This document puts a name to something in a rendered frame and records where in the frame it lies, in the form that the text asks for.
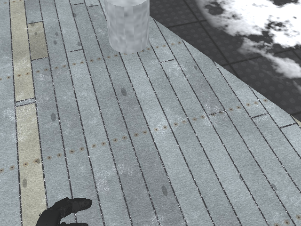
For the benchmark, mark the robot left hand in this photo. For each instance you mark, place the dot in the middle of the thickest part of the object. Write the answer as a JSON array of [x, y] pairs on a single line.
[[53, 215]]

